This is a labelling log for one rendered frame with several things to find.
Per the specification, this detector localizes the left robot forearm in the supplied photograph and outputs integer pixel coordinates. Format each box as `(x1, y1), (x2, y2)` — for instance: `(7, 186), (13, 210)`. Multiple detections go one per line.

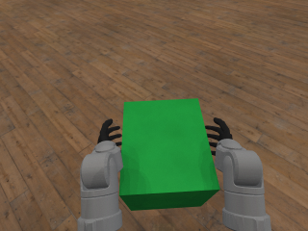
(77, 141), (123, 231)

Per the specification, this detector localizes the robot right hand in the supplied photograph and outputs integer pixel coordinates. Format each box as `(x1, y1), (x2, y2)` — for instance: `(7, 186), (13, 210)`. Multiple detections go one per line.
(205, 117), (233, 156)

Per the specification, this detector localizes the robot left hand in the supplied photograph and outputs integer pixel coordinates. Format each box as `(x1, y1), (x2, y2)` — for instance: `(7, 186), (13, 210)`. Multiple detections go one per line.
(97, 118), (122, 152)

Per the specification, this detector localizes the carton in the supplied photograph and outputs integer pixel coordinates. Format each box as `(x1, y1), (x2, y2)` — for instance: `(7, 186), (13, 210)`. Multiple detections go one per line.
(119, 98), (220, 211)

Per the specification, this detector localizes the right robot forearm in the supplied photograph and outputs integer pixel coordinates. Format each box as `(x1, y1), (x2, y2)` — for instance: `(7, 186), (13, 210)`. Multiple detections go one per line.
(215, 139), (271, 231)

